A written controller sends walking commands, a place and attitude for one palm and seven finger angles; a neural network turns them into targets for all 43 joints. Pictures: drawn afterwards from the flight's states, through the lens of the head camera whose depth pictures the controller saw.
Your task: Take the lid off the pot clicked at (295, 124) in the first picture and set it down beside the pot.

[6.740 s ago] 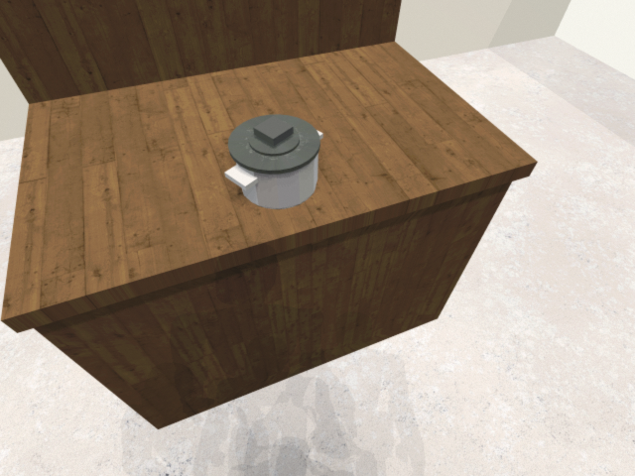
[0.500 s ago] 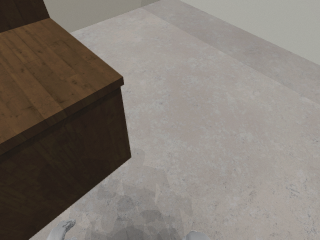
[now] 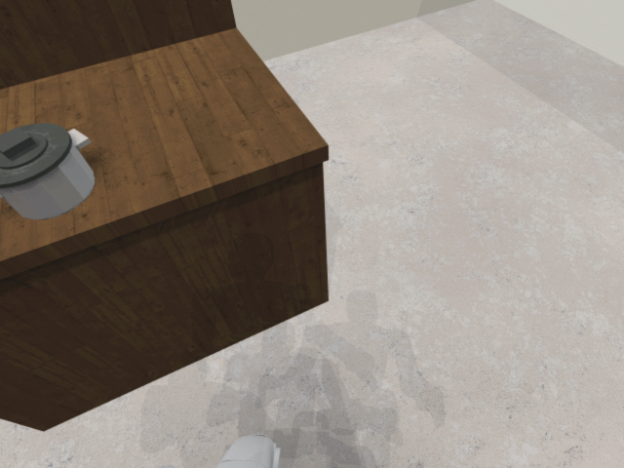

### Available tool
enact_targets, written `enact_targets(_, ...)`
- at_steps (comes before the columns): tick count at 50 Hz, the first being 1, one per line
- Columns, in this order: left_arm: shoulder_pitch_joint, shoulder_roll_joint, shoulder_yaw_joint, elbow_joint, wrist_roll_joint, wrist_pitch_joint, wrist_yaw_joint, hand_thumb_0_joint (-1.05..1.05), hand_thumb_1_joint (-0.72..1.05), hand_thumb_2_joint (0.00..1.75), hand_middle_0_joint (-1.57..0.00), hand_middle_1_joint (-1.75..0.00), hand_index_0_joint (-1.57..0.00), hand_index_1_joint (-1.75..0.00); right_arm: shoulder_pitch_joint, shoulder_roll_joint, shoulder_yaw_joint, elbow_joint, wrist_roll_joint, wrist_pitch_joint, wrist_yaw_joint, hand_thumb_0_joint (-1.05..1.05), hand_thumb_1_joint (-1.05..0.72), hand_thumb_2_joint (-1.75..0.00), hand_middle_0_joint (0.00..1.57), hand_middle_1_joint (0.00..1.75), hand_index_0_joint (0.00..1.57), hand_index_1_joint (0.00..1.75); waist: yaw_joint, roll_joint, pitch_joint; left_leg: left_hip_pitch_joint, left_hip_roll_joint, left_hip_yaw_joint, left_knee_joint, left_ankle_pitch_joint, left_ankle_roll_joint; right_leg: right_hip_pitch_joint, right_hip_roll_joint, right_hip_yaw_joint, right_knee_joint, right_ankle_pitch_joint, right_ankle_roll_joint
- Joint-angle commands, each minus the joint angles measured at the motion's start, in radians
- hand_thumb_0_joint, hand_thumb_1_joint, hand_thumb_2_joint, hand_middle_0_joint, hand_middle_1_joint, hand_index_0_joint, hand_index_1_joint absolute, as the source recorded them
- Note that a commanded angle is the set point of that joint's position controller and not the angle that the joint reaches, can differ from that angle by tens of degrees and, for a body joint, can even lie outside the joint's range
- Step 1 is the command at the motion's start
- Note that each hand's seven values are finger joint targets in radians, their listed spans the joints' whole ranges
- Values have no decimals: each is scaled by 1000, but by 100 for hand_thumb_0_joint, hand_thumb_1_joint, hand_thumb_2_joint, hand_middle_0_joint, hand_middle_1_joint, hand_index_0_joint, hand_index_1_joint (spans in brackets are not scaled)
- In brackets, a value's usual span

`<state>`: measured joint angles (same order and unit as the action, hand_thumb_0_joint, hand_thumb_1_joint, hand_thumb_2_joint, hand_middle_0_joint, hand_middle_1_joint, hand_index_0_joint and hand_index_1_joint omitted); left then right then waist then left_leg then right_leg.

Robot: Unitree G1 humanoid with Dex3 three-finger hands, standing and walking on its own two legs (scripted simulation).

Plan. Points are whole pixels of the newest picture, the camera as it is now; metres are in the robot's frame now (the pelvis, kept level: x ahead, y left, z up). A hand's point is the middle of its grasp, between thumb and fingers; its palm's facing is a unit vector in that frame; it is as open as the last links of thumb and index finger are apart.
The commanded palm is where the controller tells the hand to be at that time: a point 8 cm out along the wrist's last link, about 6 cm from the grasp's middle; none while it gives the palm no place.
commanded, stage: turn to face it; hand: left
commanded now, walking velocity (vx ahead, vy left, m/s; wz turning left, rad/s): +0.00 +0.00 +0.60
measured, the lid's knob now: (13, 142) +0.57 +0.53 +0.09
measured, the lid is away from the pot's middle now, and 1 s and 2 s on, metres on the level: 0.00 0.00 0.00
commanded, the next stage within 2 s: take the last steps up to it in 0.70 s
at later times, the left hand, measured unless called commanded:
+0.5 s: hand out of the picture +0.04 +0.28 -0.16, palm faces +0.31 -0.91 -0.27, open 7.4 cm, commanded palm none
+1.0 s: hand out of the picture -0.02 +0.19 -0.15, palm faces +0.49 -0.84 -0.25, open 7.3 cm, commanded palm none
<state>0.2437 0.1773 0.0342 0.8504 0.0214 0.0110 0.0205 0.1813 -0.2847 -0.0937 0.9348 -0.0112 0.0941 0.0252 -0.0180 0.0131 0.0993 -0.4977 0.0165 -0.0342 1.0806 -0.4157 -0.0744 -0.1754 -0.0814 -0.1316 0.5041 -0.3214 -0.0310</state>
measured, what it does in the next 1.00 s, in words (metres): steps on the spot, turning left: left foot, then right foot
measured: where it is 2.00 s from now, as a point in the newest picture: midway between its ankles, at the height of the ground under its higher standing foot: outside the picture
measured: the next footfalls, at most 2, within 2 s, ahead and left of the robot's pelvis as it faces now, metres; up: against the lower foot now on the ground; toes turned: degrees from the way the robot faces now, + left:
left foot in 0.18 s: +0.04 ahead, +0.14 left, +0.00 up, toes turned +11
right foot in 0.66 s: +0.11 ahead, -0.07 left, +0.00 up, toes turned +18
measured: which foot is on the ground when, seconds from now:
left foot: up 0.00-0.16, down 0.18-0.66, up 0.68-1.00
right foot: down 0.00-0.18, up 0.20-0.64, down 0.66-1.00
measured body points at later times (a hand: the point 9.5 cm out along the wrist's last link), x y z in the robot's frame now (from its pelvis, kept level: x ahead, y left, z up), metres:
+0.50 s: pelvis +0.02 +0.04 +0.00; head +0.05 +0.06 +0.45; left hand +0.02 +0.32 -0.14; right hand +0.18 -0.17 -0.14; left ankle +0.00 +0.13 -0.74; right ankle +0.07 -0.11 -0.68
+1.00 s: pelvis +0.04 +0.00 +0.00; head +0.07 -0.01 +0.45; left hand -0.04 +0.23 -0.13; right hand +0.18 -0.21 -0.16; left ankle -0.06 +0.14 -0.67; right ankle +0.07 -0.08 -0.74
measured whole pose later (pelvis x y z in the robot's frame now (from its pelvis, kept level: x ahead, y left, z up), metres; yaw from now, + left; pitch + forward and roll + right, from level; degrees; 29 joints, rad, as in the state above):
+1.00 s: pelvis +0.04 +0.00 +0.00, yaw +26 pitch +0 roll +2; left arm 0.30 0.15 0.05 0.94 0.02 -0.03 0.01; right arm 0.24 -0.24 -0.07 1.02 -0.02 0.07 0.02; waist 0.02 0.02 0.05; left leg -0.42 0.03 -0.03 0.99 -0.37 -0.04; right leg -0.18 -0.05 -0.12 0.42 -0.23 -0.04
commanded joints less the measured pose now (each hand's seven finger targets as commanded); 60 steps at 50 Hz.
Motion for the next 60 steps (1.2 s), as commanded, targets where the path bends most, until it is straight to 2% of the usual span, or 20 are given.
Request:
enact_targets(1,55,239,70,-57,6,-16,16,0,90,90,-20,-30,-20,-30,-127,-29,8,-121,1,-38,4,0,-90,-90,20,30,20,30,60,-216,-87,-25,-8,79,-171,-16,9,121,-240,118,-122,576,-118)
enact_targets(5,62,260,81,-45,7,-7,14,0,90,90,-20,-30,-20,-30,-106,-23,17,-131,4,-57,0,0,-90,-90,20,30,20,30,56,-231,-146,99,-37,130,-399,6,39,170,-253,69,-31,692,-92)
enact_targets(7,54,264,84,-41,-4,-6,9,0,90,90,-20,-30,-20,-30,-20,-56,8,-115,-3,-69,-6,0,-90,-90,20,30,20,30,5,-195,-199,284,-47,135,-632,186,65,124,-235,-1,136,682,-29)
enact_targets(8,55,235,77,-53,-9,-3,2,0,90,90,-20,-30,-20,-30,54,-129,-11,-104,-11,-76,-8,0,-90,-90,20,30,20,30,-35,-35,-248,510,83,-14,-690,385,124,-76,-190,-36,343,446,26)
enact_targets(9,50,167,55,-93,-14,-5,-8,0,90,90,-20,-30,-20,-30,119,-248,-42,-99,-12,-79,-13,0,-90,-90,20,30,20,30,-67,289,-267,675,369,-399,-669,878,286,-413,-39,-27,581,-309,97)
enact_targets(10,-11,195,47,-115,-5,5,0,0,90,90,-20,-30,-20,-30,187,-255,-40,-72,3,-70,-15,0,-90,-90,20,30,20,30,-92,167,-270,657,398,-368,-648,1001,333,-453,-33,86,678,-338,82)
enact_targets(11,-35,179,53,-103,-7,7,9,0,90,90,-20,-30,-20,-30,168,-229,-29,-74,2,-76,-30,0,-90,-90,20,30,20,30,-74,240,-284,642,342,-353,-637,991,317,-476,-37,135,715,-279,91)
enact_targets(14,-14,198,59,-47,-5,12,-1,0,90,90,-20,-30,-20,-30,-18,-138,2,-124,-2,-81,-38,0,-90,-90,20,30,20,30,12,125,-147,423,205,-190,-699,779,247,-403,-37,148,702,-96,114)
enact_targets(16,9,194,58,-29,-4,17,-4,0,90,90,-20,-30,-20,-30,-34,-138,5,-126,1,-86,-34,0,-90,-90,20,30,20,30,26,107,-135,375,175,-166,-731,694,237,-358,-27,144,653,-51,121)
enact_targets(26,-78,158,43,-64,-8,15,0,0,90,90,-20,-30,-20,-30,29,-134,-6,-96,-11,-74,-37,0,-90,-90,20,30,20,30,-11,134,-120,336,178,-305,-736,485,265,-267,39,132,330,-100,107)
enact_targets(30,8,149,39,-37,-14,-3,6,0,90,90,-20,-30,-20,-30,11,-116,-4,-88,-5,-71,-41,0,-90,-90,20,30,20,30,32,110,-154,264,144,-302,-633,552,222,-50,76,116,43,39,89)
enact_targets(31,40,165,43,-29,-12,-12,10,0,90,90,-20,-30,-20,-30,10,-94,0,-86,3,-72,-38,0,-90,-90,20,30,20,30,51,65,-163,204,108,-274,-580,468,181,53,48,136,-96,135,86)
enact_targets(32,53,225,53,-24,-1,-23,16,0,90,90,-20,-30,-20,-30,35,-37,7,-86,13,-76,-33,0,-90,-90,20,30,20,30,47,-120,-180,59,19,-173,-443,240,117,179,-122,310,-175,206,40)
enact_targets(33,71,291,67,-30,7,-25,18,0,90,90,-20,-30,-20,-30,37,0,12,-111,10,-75,-33,0,-90,-90,20,30,20,30,55,-286,-143,-64,-106,-29,-234,-152,56,177,-348,531,-215,377,-83)
enact_targets(35,20,243,67,-41,-5,-19,21,0,90,90,-20,-30,-20,-30,34,-51,-7,-74,-4,-49,-35,0,-90,-90,20,30,20,30,35,-210,-103,-16,-48,-88,32,-139,62,-19,-308,479,-243,240,-151)
enact_targets(38,-45,176,52,-52,-5,-25,18,0,90,90,-20,-30,-20,-30,76,-31,-2,-28,-5,-43,-19,0,-90,-90,20,30,20,30,0,-138,-90,-22,-21,-46,109,2,43,-19,-197,285,-210,271,-120)
enact_targets(45,129,176,61,39,0,-48,7,0,90,90,-20,-30,-20,-30,-7,-11,11,-20,-14,-53,-11,0,-90,-90,20,30,20,30,76,-156,-72,-95,12,-5,-27,42,27,126,-223,314,-284,58,-112)
enact_targets(53,187,182,62,123,12,-67,-1,0,90,90,-20,-30,-20,-30,-85,22,21,-38,-9,-82,10,0,-90,-90,20,30,20,30,91,-161,-36,-40,30,57,-274,43,56,104,-266,291,-360,-108,-139)
enact_targets(58,143,187,61,146,9,-58,-9,0,90,90,-20,-30,-20,-30,21,50,33,-9,-6,-113,6,0,-90,-90,20,30,20,30,33,-168,-56,302,-27,143,-569,135,83,-77,-204,162,-269,-112,-95)
enact_targets(60,117,143,48,143,4,-49,-15,0,90,90,-20,-30,-20,-30,158,-10,22,33,-6,-127,-14,0,-90,-90,20,30,20,30,-36,-24,-72,572,18,92,-689,85,95,-274,-129,77,-82,-157,-45)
